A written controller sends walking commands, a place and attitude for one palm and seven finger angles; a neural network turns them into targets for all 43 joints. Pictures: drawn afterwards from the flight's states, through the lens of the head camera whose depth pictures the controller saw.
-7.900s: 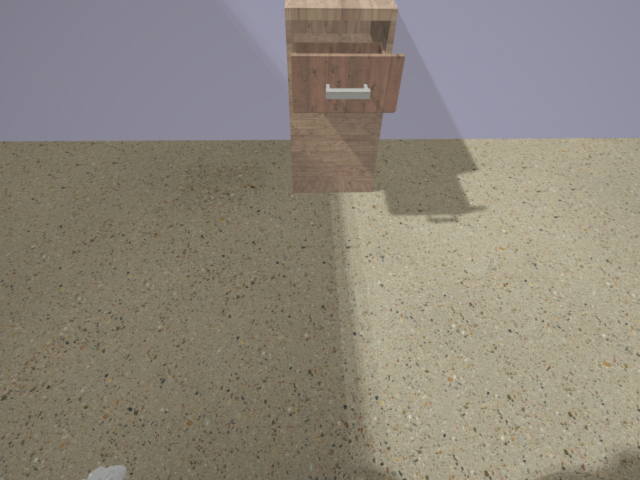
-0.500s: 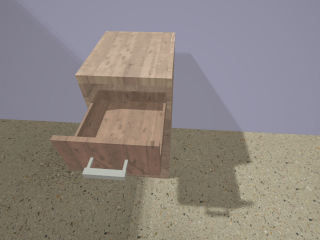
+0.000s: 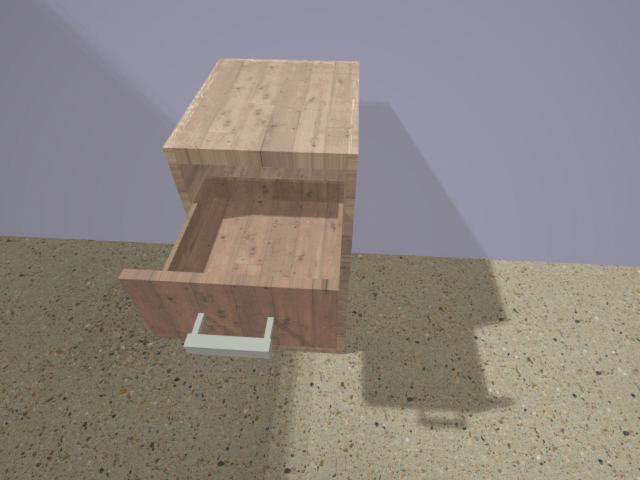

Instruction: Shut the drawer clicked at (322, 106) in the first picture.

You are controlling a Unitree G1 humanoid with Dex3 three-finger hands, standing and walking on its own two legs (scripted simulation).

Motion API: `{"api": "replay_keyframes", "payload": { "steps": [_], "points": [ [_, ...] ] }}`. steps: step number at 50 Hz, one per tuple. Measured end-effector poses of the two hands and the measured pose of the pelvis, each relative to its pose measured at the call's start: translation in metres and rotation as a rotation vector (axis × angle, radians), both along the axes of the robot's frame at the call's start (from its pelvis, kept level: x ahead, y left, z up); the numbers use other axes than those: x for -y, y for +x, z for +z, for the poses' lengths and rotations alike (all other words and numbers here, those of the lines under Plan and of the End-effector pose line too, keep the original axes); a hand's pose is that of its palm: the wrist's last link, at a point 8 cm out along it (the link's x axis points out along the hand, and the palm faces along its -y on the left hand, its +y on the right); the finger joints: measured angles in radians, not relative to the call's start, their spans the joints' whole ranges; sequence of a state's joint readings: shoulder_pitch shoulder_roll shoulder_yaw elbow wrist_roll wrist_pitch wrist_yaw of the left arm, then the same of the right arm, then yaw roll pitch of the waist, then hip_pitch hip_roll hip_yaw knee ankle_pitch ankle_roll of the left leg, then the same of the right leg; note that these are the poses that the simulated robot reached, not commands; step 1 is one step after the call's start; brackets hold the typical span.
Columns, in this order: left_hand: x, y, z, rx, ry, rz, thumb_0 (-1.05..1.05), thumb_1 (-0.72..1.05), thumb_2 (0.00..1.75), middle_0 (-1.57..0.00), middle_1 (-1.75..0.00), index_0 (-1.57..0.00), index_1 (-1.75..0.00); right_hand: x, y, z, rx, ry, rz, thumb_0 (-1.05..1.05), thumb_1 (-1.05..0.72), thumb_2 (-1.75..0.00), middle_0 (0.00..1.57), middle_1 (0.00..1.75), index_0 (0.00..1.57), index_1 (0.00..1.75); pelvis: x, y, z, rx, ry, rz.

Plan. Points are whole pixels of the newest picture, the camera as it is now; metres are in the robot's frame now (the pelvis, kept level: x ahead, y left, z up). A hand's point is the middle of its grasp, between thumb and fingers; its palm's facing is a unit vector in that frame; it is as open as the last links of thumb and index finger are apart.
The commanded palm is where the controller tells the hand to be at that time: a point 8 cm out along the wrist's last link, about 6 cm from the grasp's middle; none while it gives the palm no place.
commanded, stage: come to a stop and stand still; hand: left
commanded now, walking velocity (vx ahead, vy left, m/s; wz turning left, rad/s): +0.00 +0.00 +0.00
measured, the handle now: (231, 333) +0.35 +0.17 -0.08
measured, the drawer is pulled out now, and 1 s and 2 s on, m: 0.30 0.30 0.30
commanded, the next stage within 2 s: look again from close up in 0.18 s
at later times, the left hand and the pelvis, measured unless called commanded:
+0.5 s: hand out of the picture -0.01 +0.15 -0.17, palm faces +0.04 -0.98 -0.19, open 7.4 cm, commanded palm none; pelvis +0.01 +0.00 +0.00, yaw -1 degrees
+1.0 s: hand out of the picture -0.01 +0.14 -0.18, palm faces +0.04 -0.98 -0.17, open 7.4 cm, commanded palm none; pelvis +0.01 -0.01 +0.00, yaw -1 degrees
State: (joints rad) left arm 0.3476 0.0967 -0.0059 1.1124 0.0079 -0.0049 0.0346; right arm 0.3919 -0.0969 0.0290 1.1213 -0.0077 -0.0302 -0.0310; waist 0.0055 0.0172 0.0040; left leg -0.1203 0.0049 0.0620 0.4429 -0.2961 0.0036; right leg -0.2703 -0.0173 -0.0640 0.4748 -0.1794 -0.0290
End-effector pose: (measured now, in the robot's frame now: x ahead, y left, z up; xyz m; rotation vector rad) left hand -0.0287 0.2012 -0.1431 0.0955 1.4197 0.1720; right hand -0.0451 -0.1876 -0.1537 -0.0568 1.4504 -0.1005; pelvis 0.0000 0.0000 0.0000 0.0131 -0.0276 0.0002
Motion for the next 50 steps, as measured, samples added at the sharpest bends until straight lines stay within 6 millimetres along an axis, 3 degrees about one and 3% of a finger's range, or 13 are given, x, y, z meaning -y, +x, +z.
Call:
{"api": "replay_keyframes", "payload": {
  "steps": [14,29,50],
  "points": [
    [-0.001,0.007,0.000,0.000,0.002,-0.012,0.00,0.91,0.89,-0.20,-0.30,-0.20,-0.30,0.005,0.017,-0.001,0.027,-0.018,0.000,0.00,-0.91,-0.89,0.20,0.30,0.20,0.30,-0.001,0.005,0.000,0.006,0.002,-0.008],
    [-0.002,0.015,0.002,0.007,0.022,-0.028,0.01,0.92,0.89,-0.20,-0.30,-0.20,-0.30,0.013,0.003,0.000,-0.019,-0.016,-0.011,0.00,-0.91,-0.89,0.20,0.30,0.20,0.30,0.006,0.005,0.000,0.007,0.004,-0.010],
    [0.009,0.009,-0.003,-0.006,0.003,-0.019,0.00,0.91,0.89,-0.20,-0.30,-0.20,-0.30,0.016,-0.007,0.001,-0.049,-0.012,-0.015,0.00,-0.91,-0.89,0.20,0.30,0.20,0.30,0.013,0.007,-0.002,-0.002,0.003,-0.010]
  ]
}}
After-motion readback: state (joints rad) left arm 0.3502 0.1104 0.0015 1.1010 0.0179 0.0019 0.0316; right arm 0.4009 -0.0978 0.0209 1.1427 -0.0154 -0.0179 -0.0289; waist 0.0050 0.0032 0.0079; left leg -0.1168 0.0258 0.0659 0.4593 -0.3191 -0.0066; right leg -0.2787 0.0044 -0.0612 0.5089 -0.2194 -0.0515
